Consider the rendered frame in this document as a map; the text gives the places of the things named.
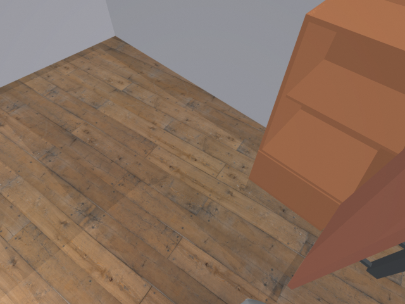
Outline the cupboard door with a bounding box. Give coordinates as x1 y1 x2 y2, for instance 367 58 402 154
288 148 405 289

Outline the handle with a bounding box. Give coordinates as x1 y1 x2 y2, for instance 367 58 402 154
360 242 405 279

